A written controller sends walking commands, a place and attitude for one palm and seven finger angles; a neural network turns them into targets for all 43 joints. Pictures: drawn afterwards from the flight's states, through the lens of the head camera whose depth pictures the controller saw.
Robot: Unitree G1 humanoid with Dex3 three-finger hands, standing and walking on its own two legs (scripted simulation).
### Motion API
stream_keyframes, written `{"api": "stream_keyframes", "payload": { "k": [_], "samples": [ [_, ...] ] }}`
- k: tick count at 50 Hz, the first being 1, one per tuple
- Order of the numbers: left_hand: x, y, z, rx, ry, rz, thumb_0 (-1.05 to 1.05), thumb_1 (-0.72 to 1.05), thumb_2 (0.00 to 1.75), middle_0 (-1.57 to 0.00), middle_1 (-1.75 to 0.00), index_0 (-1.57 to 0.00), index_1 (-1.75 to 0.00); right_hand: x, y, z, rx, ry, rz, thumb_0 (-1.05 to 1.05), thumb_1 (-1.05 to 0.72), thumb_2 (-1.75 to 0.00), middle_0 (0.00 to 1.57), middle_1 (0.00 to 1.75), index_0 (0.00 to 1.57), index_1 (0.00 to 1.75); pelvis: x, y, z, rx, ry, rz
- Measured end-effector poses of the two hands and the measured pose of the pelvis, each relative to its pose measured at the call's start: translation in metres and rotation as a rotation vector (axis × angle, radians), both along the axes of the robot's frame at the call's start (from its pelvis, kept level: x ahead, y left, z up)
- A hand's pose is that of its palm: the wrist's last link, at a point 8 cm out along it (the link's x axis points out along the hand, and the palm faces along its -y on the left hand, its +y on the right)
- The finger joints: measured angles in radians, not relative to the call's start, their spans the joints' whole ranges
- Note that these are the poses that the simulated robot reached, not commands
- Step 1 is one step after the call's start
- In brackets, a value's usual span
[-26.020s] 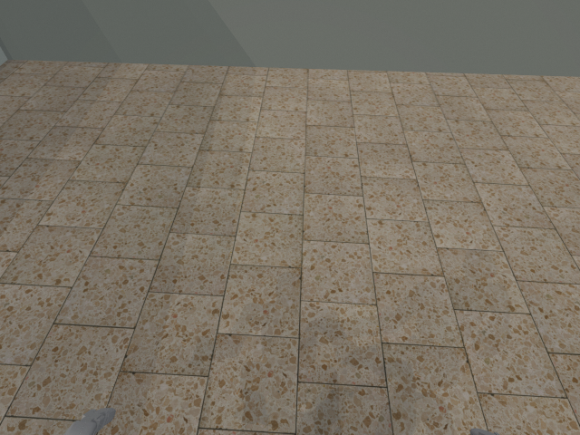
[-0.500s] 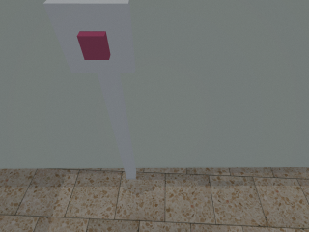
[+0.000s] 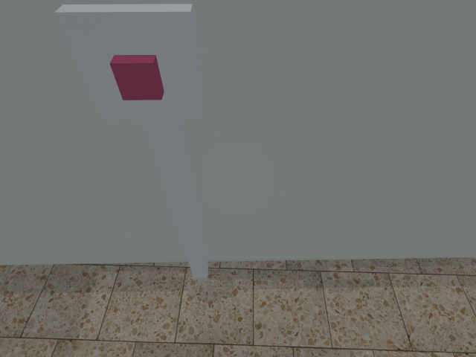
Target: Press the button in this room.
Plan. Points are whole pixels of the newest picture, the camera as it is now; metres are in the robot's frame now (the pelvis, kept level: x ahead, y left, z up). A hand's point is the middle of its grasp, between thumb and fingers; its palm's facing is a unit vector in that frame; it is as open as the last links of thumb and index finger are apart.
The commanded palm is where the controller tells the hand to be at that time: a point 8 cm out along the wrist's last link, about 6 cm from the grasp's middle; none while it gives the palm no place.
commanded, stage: raise the hand and make a fist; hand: left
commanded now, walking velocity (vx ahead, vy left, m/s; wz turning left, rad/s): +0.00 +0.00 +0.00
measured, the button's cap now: (139, 77) +0.49 +0.20 +0.22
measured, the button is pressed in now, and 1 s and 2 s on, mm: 0 0 0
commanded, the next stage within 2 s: aim a knuckle at the button in 1.92 s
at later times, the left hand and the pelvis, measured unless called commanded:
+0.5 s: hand (102, 346) +0.13 +0.20 +0.04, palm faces +0.29 -0.95 -0.07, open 4.4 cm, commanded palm +0.12 +0.24 +0.04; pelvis +0.00 -0.03 -0.05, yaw +5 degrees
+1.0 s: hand (101, 281) +0.20 +0.20 +0.10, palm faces +0.08 -0.99 -0.10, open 3.1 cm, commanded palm +0.16 +0.25 +0.13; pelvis +0.00 +0.00 -0.02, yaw +2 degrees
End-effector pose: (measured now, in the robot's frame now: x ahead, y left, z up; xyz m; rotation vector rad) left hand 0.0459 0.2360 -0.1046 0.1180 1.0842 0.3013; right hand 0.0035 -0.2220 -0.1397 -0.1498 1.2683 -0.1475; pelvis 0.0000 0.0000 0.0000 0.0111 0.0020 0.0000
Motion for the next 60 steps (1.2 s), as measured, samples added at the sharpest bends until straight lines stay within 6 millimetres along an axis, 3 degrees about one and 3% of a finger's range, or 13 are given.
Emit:
{"api": "stream_keyframes", "payload": {
  "k": [5,7,9,12,17,20,23,27,33,37,41,51,60],
  "samples": [
    [0.113,0.003,0.104,0.098,-0.652,-0.017,0.03,0.94,0.90,-0.26,-0.37,-0.26,-0.37,0.068,-0.030,0.016,-0.065,-0.328,-0.007,0.02,-0.92,-0.90,0.20,0.30,0.20,0.30,0.006,-0.005,-0.005,-0.003,0.025,0.029],
    [0.140,-0.003,0.136,0.092,-0.871,-0.077,0.03,0.94,0.90,-0.30,-0.41,-0.30,-0.41,0.102,-0.040,0.027,-0.077,-0.464,-0.002,0.02,-0.92,-0.90,0.20,0.30,0.20,0.30,0.007,-0.008,-0.009,-0.001,0.053,0.021],
    [0.148,-0.012,0.150,0.051,-1.025,-0.149,0.02,0.93,0.90,-0.34,-0.45,-0.34,-0.46,0.135,-0.047,0.040,-0.081,-0.582,0.011,0.02,-0.92,-0.90,0.20,0.30,0.20,0.30,0.007,-0.013,-0.015,0.005,0.085,0.008],
    [0.133,-0.021,0.136,-0.031,-1.077,-0.243,0.01,0.92,0.90,-0.41,-0.53,-0.41,-0.53,0.179,-0.055,0.061,-0.088,-0.714,0.056,0.02,-0.91,-0.90,0.20,0.30,0.20,0.30,0.006,-0.021,-0.025,0.010,0.114,0.001],
    [0.067,-0.011,0.090,-0.069,-0.864,-0.154,0.01,0.91,0.90,-0.54,-0.67,-0.54,-0.68,0.234,-0.054,0.086,-0.122,-0.832,0.177,0.01,-0.91,-0.90,0.20,0.30,0.20,0.30,0.006,-0.030,-0.037,0.002,0.135,0.023],
    [0.037,0.003,0.099,0.033,-0.876,-0.054,0.02,0.90,0.90,-0.63,-0.76,-0.62,-0.76,0.251,-0.043,0.086,-0.117,-0.853,0.246,0.01,-0.91,-0.90,0.19,0.30,0.20,0.30,0.006,-0.032,-0.041,-0.015,0.140,0.052],
    [0.035,0.009,0.127,0.129,-1.039,-0.038,0.03,0.90,0.90,-0.71,-0.85,-0.70,-0.85,0.254,-0.026,0.073,-0.080,-0.838,0.301,0.01,-0.91,-0.90,0.19,0.30,0.20,0.30,0.002,-0.032,-0.045,-0.032,0.138,0.080],
    [0.073,-0.003,0.153,0.088,-1.223,-0.196,0.02,0.91,0.90,-0.81,-0.97,-0.81,-0.97,0.235,-0.003,0.049,-0.001,-0.786,0.309,0.01,-0.90,-0.90,0.20,0.30,0.20,0.30,-0.007,-0.031,-0.048,-0.045,0.128,0.091],
    [0.131,-0.014,0.154,-0.088,-1.032,-0.398,0.02,0.90,0.90,-0.98,-1.15,-0.98,-1.15,0.177,0.005,0.032,0.062,-0.677,0.145,0.01,-0.90,-0.90,0.20,0.30,0.21,0.30,-0.008,-0.026,-0.037,-0.028,0.111,0.049],
    [0.132,0.006,0.171,-0.043,-1.014,-0.262,0.02,0.90,0.90,-1.09,-1.27,-1.09,-1.27,0.146,-0.006,0.033,0.034,-0.623,0.056,0.01,-0.90,-0.90,0.20,0.30,0.21,0.30,-0.002,-0.021,-0.028,-0.019,0.094,0.025],
    [0.120,0.022,0.194,0.063,-1.090,-0.182,0.02,0.90,0.90,-1.18,-1.37,-1.18,-1.37,0.132,-0.017,0.035,-0.009,-0.590,0.077,0.01,-0.90,-0.90,0.20,0.30,0.20,0.30,-0.001,-0.016,-0.024,-0.021,0.082,0.029],
    [0.127,0.017,0.211,0.030,-1.109,-0.288,0.02,0.90,0.90,-1.28,-1.48,-1.28,-1.48,0.161,-0.015,0.063,-0.058,-0.735,0.146,0.02,-0.90,-0.90,0.20,0.30,0.20,0.30,-0.002,-0.004,-0.017,-0.027,0.039,0.039],
    [0.142,0.036,0.264,0.083,-1.225,-0.247,0.02,0.90,0.90,-1.30,-1.49,-1.30,-1.50,0.202,0.019,0.090,0.022,-0.871,0.215,0.01,-0.90,-0.90,0.20,0.30,0.20,0.30,0.006,-0.001,-0.008,-0.027,-0.009,0.045]
  ]
}}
